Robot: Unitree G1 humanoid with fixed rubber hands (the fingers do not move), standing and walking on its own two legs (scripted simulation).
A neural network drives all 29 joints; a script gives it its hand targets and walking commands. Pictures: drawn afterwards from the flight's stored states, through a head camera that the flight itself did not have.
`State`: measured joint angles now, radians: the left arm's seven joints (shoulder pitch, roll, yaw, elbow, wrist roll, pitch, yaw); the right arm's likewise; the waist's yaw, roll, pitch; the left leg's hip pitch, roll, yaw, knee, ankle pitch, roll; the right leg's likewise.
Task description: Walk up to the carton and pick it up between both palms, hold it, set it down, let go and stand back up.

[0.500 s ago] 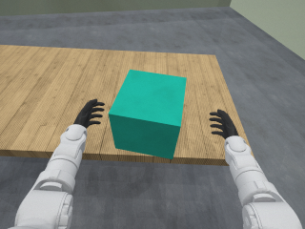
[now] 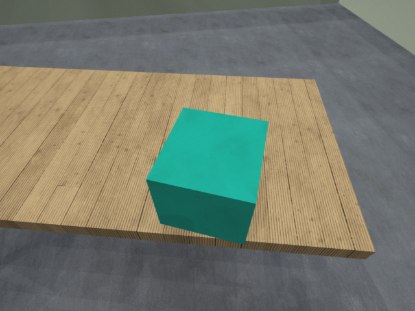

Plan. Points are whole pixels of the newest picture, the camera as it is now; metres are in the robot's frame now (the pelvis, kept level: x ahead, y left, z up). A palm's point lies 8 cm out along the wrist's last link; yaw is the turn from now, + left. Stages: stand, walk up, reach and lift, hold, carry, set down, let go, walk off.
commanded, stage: stand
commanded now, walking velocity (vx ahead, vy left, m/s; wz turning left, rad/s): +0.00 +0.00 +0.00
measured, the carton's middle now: (212, 173) +0.41 +0.02 +0.01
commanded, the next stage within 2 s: none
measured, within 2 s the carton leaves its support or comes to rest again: neither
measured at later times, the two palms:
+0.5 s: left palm out of the picture -0.05 +0.25 -0.12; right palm out of the picture -0.08 -0.27 -0.14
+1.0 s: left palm out of the picture -0.17 +0.22 -0.14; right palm out of the picture -0.17 -0.22 -0.15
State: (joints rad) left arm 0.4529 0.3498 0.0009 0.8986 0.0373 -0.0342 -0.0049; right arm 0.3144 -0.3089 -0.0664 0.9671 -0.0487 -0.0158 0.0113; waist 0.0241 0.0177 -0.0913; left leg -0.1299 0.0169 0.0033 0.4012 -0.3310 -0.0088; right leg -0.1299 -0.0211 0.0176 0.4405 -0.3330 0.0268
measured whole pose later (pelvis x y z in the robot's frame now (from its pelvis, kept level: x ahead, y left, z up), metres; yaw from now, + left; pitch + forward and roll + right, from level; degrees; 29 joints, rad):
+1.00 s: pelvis -0.10 +0.00 +0.00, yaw +0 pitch -3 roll +0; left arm 0.46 0.17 -0.03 1.08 0.02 0.01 0.03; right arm 0.42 -0.16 0.02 1.15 -0.01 0.01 -0.03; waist 0.00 0.02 0.00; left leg -0.13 0.02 0.00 0.41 -0.23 -0.02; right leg -0.12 -0.02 0.02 0.43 -0.25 0.02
